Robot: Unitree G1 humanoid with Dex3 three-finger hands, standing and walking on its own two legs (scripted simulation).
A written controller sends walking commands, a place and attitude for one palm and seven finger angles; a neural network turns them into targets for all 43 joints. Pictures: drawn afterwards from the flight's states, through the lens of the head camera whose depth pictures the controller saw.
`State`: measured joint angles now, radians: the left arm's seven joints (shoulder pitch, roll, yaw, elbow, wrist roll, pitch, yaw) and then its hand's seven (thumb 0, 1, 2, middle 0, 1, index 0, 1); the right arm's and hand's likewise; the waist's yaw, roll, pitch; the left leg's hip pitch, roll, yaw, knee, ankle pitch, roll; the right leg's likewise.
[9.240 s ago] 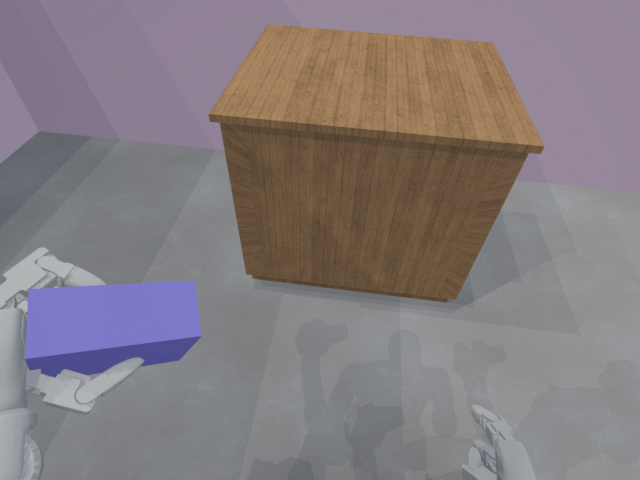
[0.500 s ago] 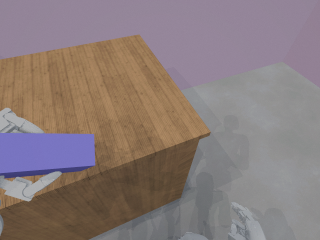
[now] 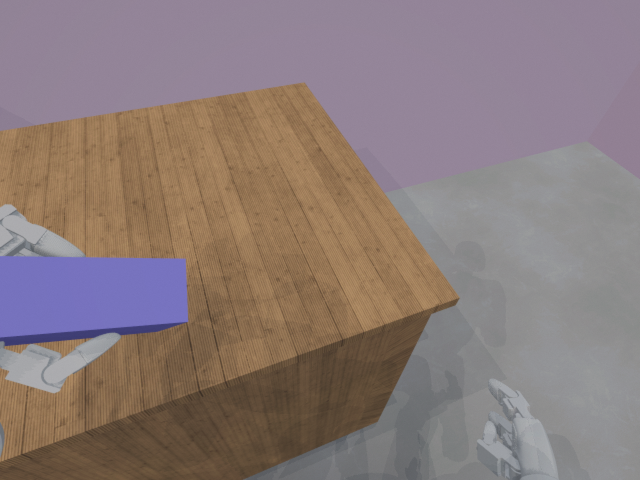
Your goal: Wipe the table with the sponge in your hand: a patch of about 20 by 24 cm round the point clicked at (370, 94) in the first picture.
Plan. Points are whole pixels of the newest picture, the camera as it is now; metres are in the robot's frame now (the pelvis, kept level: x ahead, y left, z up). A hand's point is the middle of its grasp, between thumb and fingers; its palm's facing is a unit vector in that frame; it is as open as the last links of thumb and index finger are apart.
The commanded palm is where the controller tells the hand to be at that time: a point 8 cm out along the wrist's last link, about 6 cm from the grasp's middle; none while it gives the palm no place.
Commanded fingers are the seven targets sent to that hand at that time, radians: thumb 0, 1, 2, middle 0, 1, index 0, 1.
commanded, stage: come to a stop and stand still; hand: left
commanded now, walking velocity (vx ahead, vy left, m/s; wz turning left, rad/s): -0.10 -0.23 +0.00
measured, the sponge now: (121, 300) +0.24 +0.20 +0.17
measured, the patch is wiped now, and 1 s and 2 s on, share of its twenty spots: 0.00 0.00 0.00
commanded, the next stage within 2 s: none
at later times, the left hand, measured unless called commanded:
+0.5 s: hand out of the picture +0.22 +0.29 +0.22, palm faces +0.49 -0.74 -0.46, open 9.9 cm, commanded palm +0.14 +0.28 +0.19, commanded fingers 0.00 0.10 1.30 -1.20 -1.60 -1.20 -1.60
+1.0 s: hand out of the picture +0.07 +0.29 +0.20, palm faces +0.48 -0.81 -0.34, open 9.9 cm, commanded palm +0.02 +0.32 +0.19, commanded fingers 0.00 0.10 1.30 -1.20 -1.60 -1.20 -1.60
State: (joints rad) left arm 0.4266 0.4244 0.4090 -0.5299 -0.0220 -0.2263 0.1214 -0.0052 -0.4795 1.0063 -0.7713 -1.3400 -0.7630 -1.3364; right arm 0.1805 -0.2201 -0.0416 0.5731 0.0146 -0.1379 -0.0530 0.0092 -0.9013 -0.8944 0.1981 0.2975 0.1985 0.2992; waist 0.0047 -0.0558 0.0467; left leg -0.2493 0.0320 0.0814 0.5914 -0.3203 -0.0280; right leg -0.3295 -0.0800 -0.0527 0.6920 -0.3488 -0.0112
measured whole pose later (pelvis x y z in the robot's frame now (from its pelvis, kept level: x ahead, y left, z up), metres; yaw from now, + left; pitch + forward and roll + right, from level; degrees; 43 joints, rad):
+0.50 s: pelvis -0.02 +0.00 +0.01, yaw +0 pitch -2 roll +0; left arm 0.24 0.50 0.50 -0.36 -0.04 -0.23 0.10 -0.01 -0.48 1.01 -0.77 -1.34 -0.76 -1.34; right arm 0.17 -0.21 -0.01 0.58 0.00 -0.15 -0.02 0.01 -0.90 -0.89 0.20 0.30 0.20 0.30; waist 0.04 -0.02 0.10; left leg -0.22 0.07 0.07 0.48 -0.23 -0.03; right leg -0.25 -0.03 -0.07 0.48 -0.19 -0.01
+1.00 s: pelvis -0.13 +0.03 +0.00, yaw +3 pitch -6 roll -1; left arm 0.32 0.38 0.39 -0.46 -0.01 -0.24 0.09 -0.01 -0.48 1.01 -0.77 -1.34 -0.76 -1.33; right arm 0.23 -0.18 0.02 0.61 0.00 -0.16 0.00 0.01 -0.90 -0.89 0.20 0.30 0.20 0.30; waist 0.02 -0.04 0.09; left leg -0.39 0.01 0.03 0.76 -0.38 0.01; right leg -0.30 0.00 0.01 0.55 -0.22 -0.01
